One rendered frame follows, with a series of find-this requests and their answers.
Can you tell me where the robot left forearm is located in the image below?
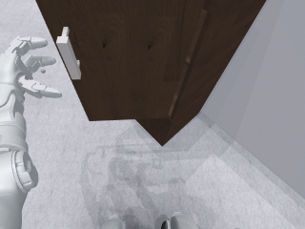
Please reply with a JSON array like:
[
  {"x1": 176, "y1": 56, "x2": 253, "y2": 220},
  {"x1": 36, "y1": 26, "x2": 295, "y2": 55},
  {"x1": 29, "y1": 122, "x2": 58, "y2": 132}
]
[{"x1": 0, "y1": 83, "x2": 29, "y2": 155}]

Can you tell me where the robot thigh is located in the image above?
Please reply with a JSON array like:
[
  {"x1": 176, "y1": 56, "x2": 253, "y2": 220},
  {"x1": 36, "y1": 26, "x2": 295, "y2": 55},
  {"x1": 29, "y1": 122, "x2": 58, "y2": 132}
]
[
  {"x1": 100, "y1": 219, "x2": 126, "y2": 229},
  {"x1": 166, "y1": 215, "x2": 199, "y2": 229}
]

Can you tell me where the left robot upper arm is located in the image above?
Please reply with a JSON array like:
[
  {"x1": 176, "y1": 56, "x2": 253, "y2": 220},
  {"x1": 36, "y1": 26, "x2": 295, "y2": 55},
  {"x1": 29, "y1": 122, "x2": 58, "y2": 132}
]
[{"x1": 0, "y1": 150, "x2": 39, "y2": 229}]

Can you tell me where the handle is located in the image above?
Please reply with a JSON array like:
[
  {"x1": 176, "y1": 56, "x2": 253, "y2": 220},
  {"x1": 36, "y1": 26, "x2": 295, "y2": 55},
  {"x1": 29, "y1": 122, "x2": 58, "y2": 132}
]
[{"x1": 56, "y1": 27, "x2": 81, "y2": 80}]

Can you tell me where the robot left hand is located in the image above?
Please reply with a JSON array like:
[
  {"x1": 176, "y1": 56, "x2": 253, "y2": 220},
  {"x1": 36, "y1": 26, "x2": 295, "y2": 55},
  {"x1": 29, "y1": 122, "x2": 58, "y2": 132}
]
[{"x1": 0, "y1": 35, "x2": 62, "y2": 99}]

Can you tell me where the cupboard door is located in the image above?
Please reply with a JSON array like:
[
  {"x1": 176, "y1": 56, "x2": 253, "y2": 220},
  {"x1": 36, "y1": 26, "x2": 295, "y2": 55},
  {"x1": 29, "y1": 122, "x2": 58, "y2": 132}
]
[{"x1": 35, "y1": 0, "x2": 205, "y2": 121}]

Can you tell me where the robot right thigh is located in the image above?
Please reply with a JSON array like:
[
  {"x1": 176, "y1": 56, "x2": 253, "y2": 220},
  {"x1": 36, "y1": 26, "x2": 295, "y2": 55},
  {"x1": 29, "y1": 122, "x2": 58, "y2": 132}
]
[{"x1": 166, "y1": 215, "x2": 199, "y2": 229}]

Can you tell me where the robot left thigh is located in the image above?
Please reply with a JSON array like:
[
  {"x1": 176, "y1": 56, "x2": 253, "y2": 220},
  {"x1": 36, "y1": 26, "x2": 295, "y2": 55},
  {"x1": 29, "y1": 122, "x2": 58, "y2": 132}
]
[{"x1": 100, "y1": 219, "x2": 126, "y2": 229}]

